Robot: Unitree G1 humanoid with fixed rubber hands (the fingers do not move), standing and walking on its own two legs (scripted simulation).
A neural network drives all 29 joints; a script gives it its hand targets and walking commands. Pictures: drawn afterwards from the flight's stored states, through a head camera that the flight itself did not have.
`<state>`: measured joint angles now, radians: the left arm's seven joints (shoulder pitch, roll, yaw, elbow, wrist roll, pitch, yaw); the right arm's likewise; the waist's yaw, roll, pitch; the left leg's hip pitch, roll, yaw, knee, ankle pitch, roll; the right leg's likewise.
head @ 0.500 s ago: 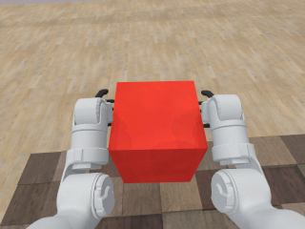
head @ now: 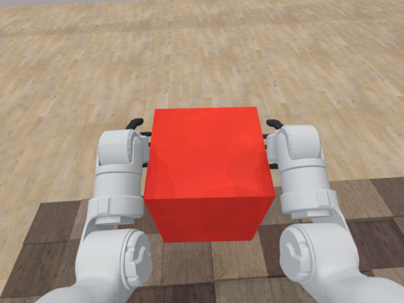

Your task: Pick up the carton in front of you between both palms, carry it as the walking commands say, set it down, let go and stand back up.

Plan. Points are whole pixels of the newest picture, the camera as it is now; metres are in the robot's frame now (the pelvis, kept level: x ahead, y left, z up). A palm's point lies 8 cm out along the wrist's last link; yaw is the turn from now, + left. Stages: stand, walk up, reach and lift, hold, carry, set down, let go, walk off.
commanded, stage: carry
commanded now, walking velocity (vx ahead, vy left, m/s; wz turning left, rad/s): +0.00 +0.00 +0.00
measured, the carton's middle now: (206, 179) +0.37 +0.00 +0.03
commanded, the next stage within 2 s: none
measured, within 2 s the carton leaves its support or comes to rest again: neither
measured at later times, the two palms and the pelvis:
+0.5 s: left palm (125, 135) +0.38 +0.15 +0.17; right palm (277, 129) +0.39 -0.13 +0.16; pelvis +0.02 +0.00 +0.00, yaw +0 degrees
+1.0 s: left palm (117, 70) +0.59 +0.20 +0.18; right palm (237, 67) +0.58 -0.08 +0.19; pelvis +0.19 +0.05 +0.01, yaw +2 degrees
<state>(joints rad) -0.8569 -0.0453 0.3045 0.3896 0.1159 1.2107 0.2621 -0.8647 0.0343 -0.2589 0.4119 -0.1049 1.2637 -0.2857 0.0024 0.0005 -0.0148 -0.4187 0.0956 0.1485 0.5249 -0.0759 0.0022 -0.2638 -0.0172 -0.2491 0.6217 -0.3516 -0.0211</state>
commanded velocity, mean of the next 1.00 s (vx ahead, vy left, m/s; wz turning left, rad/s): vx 0.37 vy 0.00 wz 0.00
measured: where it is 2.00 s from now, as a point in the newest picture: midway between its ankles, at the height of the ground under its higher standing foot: (192, 198)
